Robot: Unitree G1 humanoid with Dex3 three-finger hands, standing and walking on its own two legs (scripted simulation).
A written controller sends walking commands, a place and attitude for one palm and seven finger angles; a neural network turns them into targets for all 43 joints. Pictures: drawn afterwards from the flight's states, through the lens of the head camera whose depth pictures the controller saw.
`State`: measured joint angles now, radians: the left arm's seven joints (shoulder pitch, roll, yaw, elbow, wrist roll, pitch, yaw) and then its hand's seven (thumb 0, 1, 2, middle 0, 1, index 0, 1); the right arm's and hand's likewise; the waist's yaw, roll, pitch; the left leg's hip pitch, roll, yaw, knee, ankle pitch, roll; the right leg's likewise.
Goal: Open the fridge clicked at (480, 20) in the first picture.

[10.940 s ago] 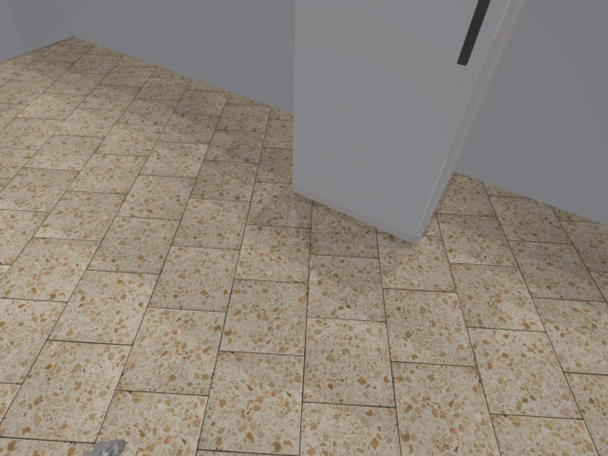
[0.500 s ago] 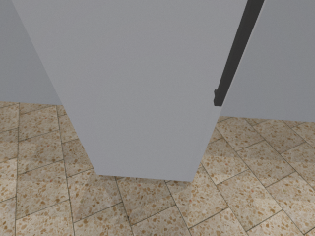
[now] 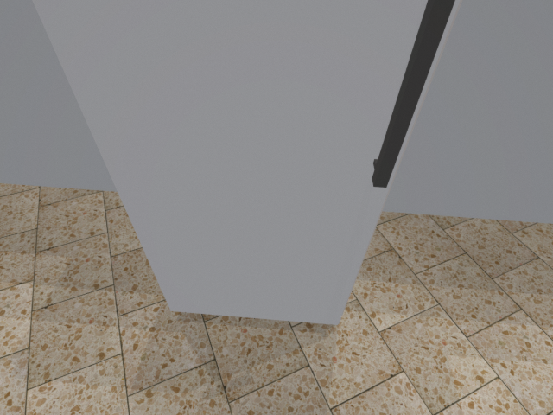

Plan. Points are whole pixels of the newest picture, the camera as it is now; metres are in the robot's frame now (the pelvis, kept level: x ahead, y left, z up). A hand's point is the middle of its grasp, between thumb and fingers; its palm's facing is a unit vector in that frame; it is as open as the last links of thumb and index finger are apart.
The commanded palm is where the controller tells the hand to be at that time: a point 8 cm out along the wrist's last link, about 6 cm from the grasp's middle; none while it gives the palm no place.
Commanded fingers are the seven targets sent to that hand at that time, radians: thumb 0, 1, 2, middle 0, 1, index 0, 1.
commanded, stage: come to a stop and stand still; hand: right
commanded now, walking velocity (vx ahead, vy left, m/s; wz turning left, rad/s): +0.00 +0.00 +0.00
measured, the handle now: (412, 67) +0.54 -0.14 +0.27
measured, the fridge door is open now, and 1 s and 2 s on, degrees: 0 0 0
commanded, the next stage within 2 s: look again from close up in 0.64 s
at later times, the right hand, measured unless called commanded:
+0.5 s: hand out of the picture +0.02 -0.27 -0.15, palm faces -0.01 +0.95 -0.33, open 7.4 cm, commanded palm none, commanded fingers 0.00 -0.90 -0.90 0.20 0.30 0.20 0.30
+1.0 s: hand out of the picture -0.01 -0.26 -0.16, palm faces -0.03 +0.95 -0.30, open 7.4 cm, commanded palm none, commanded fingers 0.00 -0.90 -0.90 0.20 0.30 0.20 0.30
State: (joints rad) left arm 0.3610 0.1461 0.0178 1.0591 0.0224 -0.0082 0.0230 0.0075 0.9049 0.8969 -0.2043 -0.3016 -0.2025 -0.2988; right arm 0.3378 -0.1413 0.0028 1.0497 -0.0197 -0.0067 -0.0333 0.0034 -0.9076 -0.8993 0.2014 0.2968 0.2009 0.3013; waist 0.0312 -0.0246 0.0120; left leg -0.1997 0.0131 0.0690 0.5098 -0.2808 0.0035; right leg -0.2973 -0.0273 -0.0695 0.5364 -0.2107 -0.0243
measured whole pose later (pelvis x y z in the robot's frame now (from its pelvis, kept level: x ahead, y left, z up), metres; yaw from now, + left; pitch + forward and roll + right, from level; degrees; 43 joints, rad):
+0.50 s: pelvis -0.03 -0.03 +0.00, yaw +0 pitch -3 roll +1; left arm 0.21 0.31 0.04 0.97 0.02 0.00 -0.01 0.01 0.90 0.90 -0.21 -0.30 -0.20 -0.30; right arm 0.28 -0.31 -0.02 0.96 -0.03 0.01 -0.01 0.00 -0.91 -0.90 0.20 0.30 0.20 0.30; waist 0.00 -0.01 0.00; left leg -0.21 0.04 0.04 0.47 -0.22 -0.02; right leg -0.28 0.01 -0.10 0.46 -0.14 -0.06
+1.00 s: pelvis -0.04 -0.03 +0.01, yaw +0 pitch -3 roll +1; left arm 0.21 0.31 0.03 1.07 0.01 0.01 -0.02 0.01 0.90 0.90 -0.21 -0.30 -0.20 -0.30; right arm 0.28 -0.30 0.01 1.04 -0.03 0.01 -0.01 0.00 -0.91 -0.90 0.20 0.30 0.20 0.30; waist 0.00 -0.01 0.02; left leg -0.20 0.04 0.04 0.42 -0.20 -0.02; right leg -0.27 0.02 -0.08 0.41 -0.12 -0.06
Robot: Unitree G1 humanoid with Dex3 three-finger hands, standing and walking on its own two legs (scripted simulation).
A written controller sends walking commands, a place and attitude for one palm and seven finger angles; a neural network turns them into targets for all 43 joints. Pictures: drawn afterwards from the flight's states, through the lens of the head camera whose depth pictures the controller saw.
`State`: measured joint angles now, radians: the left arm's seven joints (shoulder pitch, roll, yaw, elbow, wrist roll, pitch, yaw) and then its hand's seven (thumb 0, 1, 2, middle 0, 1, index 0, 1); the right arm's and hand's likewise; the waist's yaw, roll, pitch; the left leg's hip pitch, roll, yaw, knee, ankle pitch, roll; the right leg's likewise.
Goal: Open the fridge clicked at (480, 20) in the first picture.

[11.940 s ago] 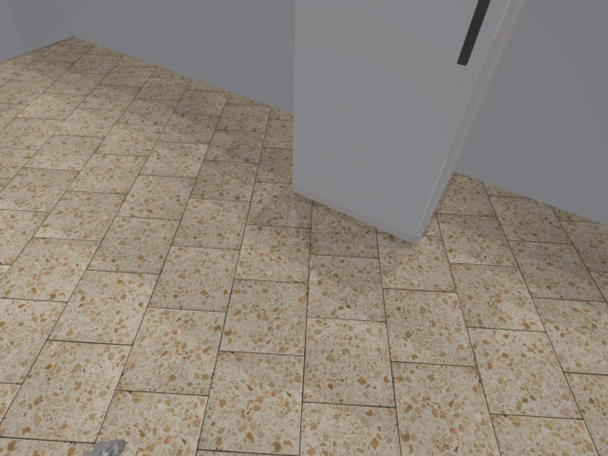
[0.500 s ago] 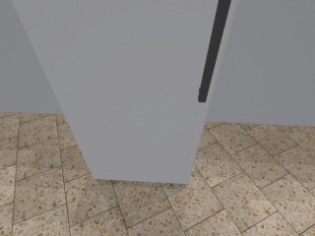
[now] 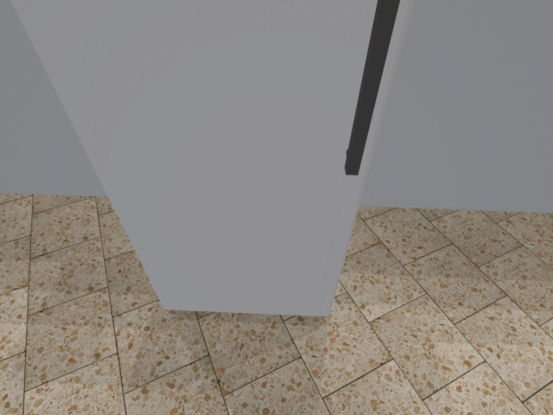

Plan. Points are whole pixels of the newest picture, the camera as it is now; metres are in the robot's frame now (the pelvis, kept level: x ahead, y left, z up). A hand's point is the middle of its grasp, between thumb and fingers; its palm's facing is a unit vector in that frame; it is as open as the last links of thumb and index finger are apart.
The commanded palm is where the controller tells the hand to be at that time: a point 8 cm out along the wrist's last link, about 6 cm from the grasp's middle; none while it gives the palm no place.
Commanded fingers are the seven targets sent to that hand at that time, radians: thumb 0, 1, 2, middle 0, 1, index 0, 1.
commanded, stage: look again from close up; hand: right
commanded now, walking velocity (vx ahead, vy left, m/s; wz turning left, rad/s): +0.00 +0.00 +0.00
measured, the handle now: (372, 60) +0.57 -0.11 +0.26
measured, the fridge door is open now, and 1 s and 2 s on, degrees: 0 0 0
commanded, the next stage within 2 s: raise the hand to about handle height in 1.06 s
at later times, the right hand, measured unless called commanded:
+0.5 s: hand out of the picture +0.07 -0.24 -0.16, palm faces -0.05 +0.95 -0.32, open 7.4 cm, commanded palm none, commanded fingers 0.00 -0.90 -0.90 0.20 0.30 0.20 0.30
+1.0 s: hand out of the picture +0.12 -0.22 -0.15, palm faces -0.04 +0.95 -0.32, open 7.4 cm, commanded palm none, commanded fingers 0.00 -0.90 -0.90 0.20 0.30 0.20 0.30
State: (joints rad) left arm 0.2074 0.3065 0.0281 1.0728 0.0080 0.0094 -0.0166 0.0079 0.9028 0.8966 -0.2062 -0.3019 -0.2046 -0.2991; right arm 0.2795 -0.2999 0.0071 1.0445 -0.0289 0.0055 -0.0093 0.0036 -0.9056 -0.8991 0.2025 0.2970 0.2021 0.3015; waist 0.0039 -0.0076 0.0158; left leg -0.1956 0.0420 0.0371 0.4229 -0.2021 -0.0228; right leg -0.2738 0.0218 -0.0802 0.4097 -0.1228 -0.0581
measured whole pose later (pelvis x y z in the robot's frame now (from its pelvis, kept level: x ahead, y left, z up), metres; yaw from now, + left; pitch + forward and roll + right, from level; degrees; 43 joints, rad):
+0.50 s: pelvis +0.03 +0.00 +0.00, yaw +0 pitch -1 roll +1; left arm 0.16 0.32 0.02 1.10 0.00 -0.01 -0.02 0.01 0.90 0.90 -0.21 -0.30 -0.20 -0.30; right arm 0.22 -0.32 0.01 1.06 -0.02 0.00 -0.01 0.00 -0.91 -0.90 0.20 0.30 0.20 0.30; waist 0.01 0.00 0.04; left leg -0.15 0.04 0.03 0.37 -0.20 -0.04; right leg -0.23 0.03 -0.08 0.36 -0.11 -0.06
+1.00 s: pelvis +0.06 +0.01 +0.01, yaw +0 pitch -2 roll +0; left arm 0.12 0.32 0.00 1.11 0.00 -0.01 -0.01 0.01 0.90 0.90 -0.21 -0.30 -0.20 -0.30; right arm 0.17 -0.31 0.01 1.07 -0.02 0.00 -0.01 0.00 -0.91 -0.90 0.20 0.30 0.20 0.30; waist 0.00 0.00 0.03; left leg -0.08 0.04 0.04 0.32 -0.21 -0.02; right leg -0.17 0.02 -0.07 0.32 -0.13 -0.04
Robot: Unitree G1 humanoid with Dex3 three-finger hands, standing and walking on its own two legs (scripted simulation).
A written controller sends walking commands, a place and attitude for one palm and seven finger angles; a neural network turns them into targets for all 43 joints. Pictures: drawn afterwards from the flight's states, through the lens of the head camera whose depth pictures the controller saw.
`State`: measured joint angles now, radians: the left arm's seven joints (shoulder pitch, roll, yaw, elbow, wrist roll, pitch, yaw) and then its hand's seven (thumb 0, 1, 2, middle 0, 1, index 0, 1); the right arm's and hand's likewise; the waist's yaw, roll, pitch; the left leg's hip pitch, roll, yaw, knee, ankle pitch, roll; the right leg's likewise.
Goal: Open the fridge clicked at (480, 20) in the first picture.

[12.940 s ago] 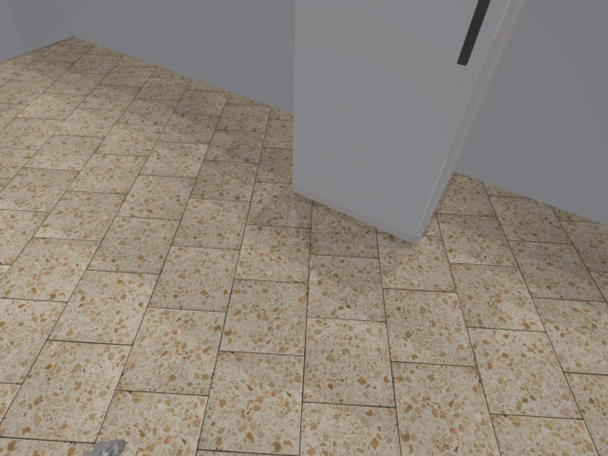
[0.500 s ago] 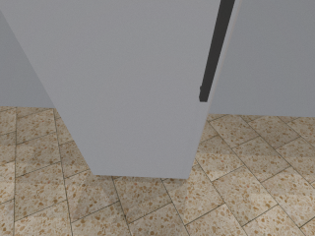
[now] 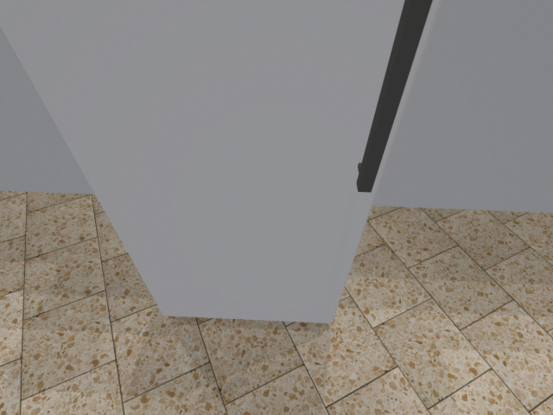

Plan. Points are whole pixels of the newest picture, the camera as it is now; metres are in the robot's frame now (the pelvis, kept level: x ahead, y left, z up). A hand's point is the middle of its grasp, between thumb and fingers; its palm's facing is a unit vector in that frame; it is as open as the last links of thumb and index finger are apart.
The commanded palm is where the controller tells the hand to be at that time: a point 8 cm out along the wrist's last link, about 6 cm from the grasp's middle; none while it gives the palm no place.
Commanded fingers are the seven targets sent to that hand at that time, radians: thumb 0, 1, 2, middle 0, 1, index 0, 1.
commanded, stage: look again from close up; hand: right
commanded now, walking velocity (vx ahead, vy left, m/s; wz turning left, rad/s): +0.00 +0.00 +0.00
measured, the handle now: (392, 71) +0.52 -0.12 +0.26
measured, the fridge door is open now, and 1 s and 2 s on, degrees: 0 0 0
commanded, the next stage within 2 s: raise the hand to about handle height in 0.06 s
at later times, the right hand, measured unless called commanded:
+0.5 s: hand (453, 389) +0.18 -0.22 -0.01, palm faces +0.04 +0.99 -0.12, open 8.2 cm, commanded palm +0.13 -0.28 -0.01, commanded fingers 0.00 -0.48 -0.72 0.23 0.57 0.23 0.57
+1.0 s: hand (506, 354) +0.20 -0.25 +0.07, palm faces +0.09 +0.99 -0.07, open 11.1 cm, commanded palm +0.16 -0.29 +0.08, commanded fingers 0.00 0.10 -0.47 0.27 0.94 0.27 0.94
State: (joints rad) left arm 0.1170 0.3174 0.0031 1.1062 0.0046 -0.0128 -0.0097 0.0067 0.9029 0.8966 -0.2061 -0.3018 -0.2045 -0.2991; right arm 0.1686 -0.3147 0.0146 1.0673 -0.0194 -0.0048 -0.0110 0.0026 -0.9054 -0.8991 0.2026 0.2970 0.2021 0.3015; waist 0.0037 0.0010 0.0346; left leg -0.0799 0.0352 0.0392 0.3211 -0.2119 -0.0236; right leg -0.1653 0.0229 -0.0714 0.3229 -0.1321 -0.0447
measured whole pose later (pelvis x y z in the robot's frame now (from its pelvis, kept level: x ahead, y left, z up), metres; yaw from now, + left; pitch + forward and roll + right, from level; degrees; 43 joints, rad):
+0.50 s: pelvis -0.02 +0.03 -0.06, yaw +0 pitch +7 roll +0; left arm 0.21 0.23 0.02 0.62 -0.01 -0.31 0.00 0.01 0.90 0.90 -0.21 -0.30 -0.21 -0.30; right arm 0.34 -0.33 -0.35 0.25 0.33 -0.48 0.43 0.00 -0.70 -0.81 0.22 0.43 0.22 0.43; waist 0.01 0.02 -0.09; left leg -0.57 0.01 0.05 0.92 -0.46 0.03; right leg -0.65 -0.03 -0.05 0.88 -0.35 0.00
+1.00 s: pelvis -0.02 +0.02 -0.04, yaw -1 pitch +2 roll +2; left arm 0.25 0.25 -0.04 0.64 -0.06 -0.34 0.12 0.02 0.90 0.90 -0.21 -0.30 -0.21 -0.30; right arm 0.25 -0.42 -0.43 0.02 0.43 -0.10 0.42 0.00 -0.12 -0.57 0.26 0.80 0.26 0.80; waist -0.03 -0.02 -0.03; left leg -0.39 -0.01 0.07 0.75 -0.40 0.02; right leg -0.50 -0.04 -0.03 0.78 -0.32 -0.01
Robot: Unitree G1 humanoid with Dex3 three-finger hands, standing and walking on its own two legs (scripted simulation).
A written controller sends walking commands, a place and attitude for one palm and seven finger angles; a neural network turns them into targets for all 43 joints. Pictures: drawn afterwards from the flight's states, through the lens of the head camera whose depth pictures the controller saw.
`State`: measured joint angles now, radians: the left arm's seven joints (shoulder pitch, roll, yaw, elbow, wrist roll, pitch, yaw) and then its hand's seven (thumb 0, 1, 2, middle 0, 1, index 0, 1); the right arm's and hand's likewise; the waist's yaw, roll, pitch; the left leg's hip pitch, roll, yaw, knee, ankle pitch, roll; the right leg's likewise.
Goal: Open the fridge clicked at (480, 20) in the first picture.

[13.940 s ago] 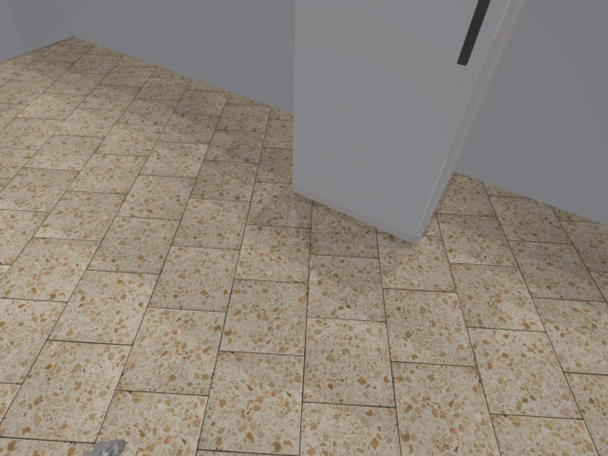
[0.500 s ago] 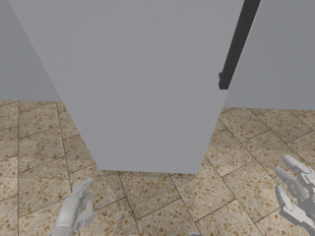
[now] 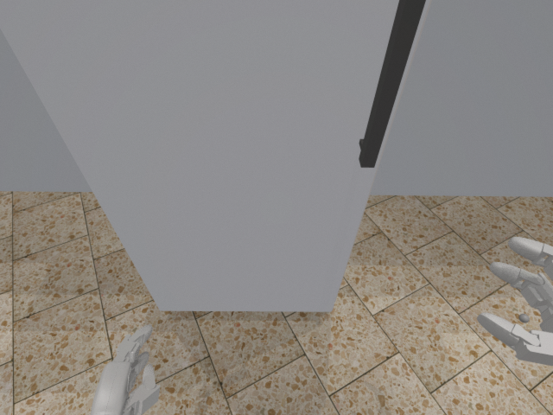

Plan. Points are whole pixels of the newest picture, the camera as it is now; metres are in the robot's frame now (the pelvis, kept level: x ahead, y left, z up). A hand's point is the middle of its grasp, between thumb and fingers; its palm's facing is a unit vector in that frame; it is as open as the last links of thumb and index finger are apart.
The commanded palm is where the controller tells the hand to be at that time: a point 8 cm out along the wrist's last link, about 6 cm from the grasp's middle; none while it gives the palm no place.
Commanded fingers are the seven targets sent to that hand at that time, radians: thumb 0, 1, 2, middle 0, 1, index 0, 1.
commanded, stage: raise the hand to about handle height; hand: right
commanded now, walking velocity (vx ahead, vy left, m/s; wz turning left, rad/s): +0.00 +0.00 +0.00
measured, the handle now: (396, 36) +0.54 -0.14 +0.29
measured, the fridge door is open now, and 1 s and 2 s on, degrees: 0 0 0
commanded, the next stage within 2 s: move the hooked fingers beside the handle in 1.26 s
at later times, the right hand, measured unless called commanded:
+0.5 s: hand out of the picture +0.24 -0.29 +0.20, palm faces +0.10 +0.99 -0.08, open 13.7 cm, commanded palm +0.21 -0.34 +0.22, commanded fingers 0.00 0.50 -0.30 0.30 1.20 0.30 1.20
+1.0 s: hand out of the picture +0.27 -0.27 +0.25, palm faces +0.06 +1.00 -0.06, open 14.0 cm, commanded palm +0.24 -0.31 +0.26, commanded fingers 0.00 0.50 -0.30 0.30 1.20 0.30 1.20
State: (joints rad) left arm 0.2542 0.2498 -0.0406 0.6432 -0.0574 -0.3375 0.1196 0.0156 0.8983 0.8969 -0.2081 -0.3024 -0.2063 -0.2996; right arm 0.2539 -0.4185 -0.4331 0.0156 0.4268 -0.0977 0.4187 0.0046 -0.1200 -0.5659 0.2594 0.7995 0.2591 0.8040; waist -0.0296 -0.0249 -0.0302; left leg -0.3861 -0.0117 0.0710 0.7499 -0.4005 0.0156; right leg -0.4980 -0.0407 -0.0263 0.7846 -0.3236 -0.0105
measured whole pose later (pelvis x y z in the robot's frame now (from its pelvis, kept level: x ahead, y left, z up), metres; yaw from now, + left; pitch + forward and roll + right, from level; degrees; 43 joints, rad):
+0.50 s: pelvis +0.00 -0.01 +0.02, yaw -1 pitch -5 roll +2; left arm 0.16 0.24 -0.10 0.66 -0.08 -0.28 0.13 0.02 0.90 0.90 -0.21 -0.30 -0.21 -0.30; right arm -0.04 -0.47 -0.41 -0.03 0.36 0.21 0.39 -0.01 0.43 -0.33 0.30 1.15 0.30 1.16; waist -0.09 -0.04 0.00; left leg -0.13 0.01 0.08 0.50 -0.29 0.00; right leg -0.26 0.00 -0.02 0.55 -0.22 -0.03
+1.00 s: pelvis +0.00 +0.01 +0.03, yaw +0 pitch -5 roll +1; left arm 0.16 0.28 -0.09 0.66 -0.11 -0.16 0.12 0.02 0.90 0.90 -0.21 -0.30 -0.20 -0.30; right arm -0.21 -0.53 -0.45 0.05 0.36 0.41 0.41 -0.01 0.50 -0.30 0.30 1.20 0.30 1.20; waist -0.07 -0.06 -0.03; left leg -0.11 -0.01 0.07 0.46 -0.27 0.02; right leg -0.21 -0.03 -0.03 0.49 -0.19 0.00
